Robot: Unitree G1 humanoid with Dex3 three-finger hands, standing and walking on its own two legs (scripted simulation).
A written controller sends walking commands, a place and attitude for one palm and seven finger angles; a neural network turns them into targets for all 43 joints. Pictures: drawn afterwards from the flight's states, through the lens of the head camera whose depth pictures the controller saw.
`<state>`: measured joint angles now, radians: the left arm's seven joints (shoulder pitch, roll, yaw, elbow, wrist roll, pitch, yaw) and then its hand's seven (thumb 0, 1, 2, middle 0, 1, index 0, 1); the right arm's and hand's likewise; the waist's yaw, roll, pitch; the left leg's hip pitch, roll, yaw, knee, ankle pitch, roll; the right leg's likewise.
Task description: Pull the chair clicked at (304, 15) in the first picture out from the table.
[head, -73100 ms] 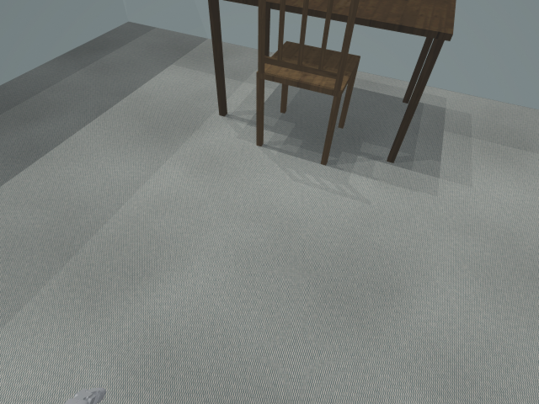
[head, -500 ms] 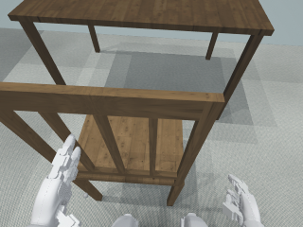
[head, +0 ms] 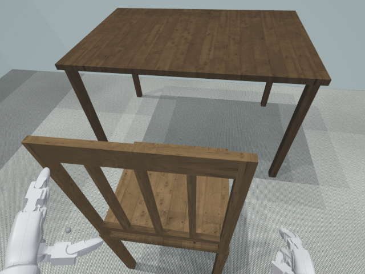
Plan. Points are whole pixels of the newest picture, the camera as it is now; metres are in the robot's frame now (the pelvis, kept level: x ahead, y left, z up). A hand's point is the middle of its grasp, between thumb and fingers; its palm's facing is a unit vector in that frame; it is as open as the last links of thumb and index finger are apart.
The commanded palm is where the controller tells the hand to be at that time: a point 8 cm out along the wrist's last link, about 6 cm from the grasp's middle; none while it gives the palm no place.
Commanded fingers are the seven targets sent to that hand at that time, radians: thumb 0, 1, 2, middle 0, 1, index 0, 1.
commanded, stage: draw the hand back to the body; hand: left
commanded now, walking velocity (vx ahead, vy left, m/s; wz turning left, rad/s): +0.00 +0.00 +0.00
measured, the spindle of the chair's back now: (151, 205) +0.28 +0.12 -0.04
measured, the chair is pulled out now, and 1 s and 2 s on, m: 0.44 0.44 0.44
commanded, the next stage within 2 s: step back with the hand held close in 0.76 s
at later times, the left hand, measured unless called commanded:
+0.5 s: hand (35, 177) +0.22 +0.26 +0.18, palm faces +0.48 -0.74 -0.47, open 8.2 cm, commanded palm +0.16 +0.30 +0.20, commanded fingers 0.00 0.90 0.90 -0.20 -0.30 -0.20 -0.30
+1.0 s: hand (31, 171) +0.22 +0.27 +0.19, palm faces +0.45 -0.77 -0.46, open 7.4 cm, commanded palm +0.16 +0.30 +0.20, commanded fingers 0.00 0.90 0.90 -0.20 -0.30 -0.20 -0.30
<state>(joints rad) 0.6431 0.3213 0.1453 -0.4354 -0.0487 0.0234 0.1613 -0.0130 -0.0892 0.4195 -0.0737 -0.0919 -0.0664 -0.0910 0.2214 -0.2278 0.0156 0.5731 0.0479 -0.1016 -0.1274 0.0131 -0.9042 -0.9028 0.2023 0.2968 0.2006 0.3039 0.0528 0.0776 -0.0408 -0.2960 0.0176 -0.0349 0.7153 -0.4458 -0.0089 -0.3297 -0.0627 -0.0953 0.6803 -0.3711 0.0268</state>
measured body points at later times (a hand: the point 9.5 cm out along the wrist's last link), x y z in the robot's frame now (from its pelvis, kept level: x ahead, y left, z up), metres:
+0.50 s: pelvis +0.02 -0.01 +0.02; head +0.02 -0.04 +0.47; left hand +0.19 +0.30 +0.21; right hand +0.20 -0.24 -0.08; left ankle -0.04 +0.12 -0.72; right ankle -0.01 -0.14 -0.72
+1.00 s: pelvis +0.01 +0.01 +0.02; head +0.03 -0.02 +0.47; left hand +0.19 +0.31 +0.21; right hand +0.20 -0.22 -0.07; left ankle -0.04 +0.12 -0.72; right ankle -0.01 -0.14 -0.72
